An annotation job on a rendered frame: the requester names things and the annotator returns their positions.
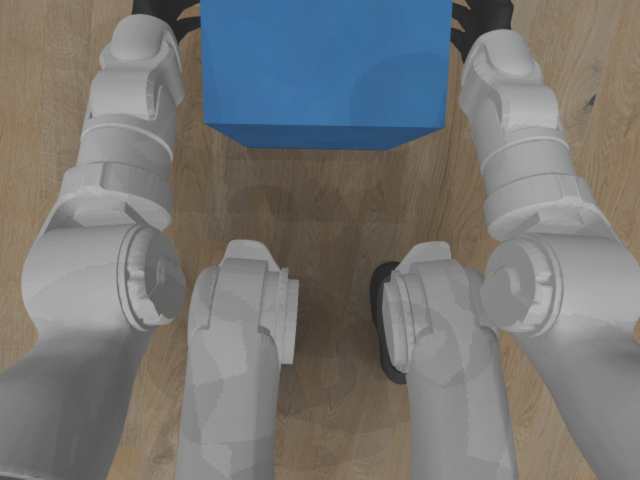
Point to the left robot forearm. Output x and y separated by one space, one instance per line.
127 141

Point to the left robot upper arm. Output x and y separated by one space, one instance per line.
96 295

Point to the robot right foot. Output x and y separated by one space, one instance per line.
381 275

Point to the carton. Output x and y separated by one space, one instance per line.
325 74

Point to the right robot upper arm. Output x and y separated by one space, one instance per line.
571 303

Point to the right robot hand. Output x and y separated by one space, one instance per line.
484 16

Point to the left robot hand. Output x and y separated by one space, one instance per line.
169 11

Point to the left robot shin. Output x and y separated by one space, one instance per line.
202 299

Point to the right robot forearm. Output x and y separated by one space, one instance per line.
522 149

